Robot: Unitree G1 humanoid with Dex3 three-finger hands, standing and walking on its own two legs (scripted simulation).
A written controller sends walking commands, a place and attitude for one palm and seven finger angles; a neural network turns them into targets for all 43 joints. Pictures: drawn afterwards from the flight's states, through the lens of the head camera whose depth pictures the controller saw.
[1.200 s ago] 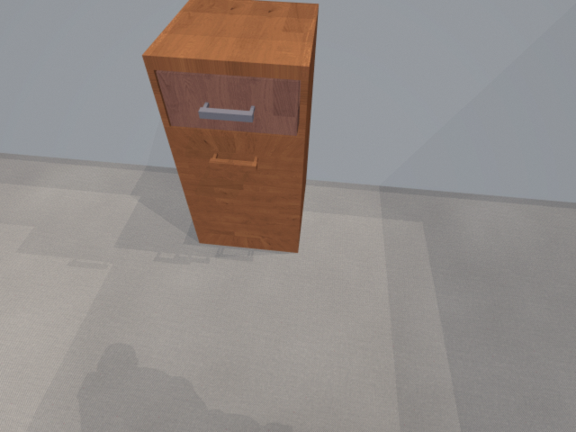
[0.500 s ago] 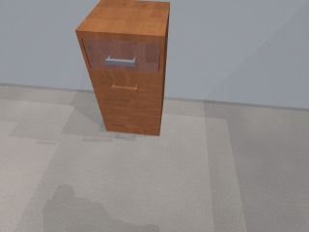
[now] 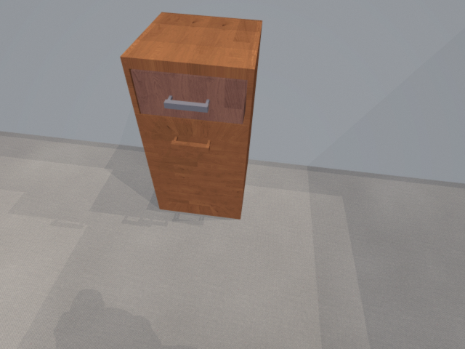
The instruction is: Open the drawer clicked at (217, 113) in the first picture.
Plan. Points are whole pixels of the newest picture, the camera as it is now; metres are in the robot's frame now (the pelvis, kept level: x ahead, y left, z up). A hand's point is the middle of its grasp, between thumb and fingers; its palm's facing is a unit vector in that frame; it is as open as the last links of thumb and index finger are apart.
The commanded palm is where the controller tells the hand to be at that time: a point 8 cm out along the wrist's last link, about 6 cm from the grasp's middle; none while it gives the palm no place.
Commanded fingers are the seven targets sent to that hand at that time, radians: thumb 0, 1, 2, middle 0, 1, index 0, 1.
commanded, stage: take the last steps up to it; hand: left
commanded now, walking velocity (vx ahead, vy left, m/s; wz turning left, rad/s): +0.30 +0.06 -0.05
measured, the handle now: (187, 102) +0.88 +0.20 -0.07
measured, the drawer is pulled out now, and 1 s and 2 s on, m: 0.00 0.00 0.00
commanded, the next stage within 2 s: come to a stop and stand still in 0.82 s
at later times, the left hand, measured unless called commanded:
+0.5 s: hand (165, 292) +0.27 +0.16 -0.16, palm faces -0.07 -0.98 -0.20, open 7.3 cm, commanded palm none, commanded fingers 0.00 0.90 0.90 -0.20 -0.30 -0.20 -0.30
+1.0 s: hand (163, 282) +0.30 +0.18 -0.18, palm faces +0.07 -0.99 -0.16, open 7.3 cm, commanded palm none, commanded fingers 0.00 0.90 0.90 -0.20 -0.30 -0.20 -0.30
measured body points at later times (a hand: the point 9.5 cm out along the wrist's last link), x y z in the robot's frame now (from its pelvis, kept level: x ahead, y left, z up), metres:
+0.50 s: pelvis +0.15 -0.01 -0.01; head +0.20 -0.03 +0.44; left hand +0.28 +0.21 -0.15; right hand -0.02 -0.18 -0.14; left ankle +0.02 +0.10 -0.74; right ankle +0.26 -0.12 -0.72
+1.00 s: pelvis +0.31 +0.00 +0.00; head +0.33 +0.02 +0.45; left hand +0.30 +0.23 -0.17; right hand +0.39 -0.23 -0.14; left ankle +0.36 +0.10 -0.74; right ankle +0.27 -0.12 -0.71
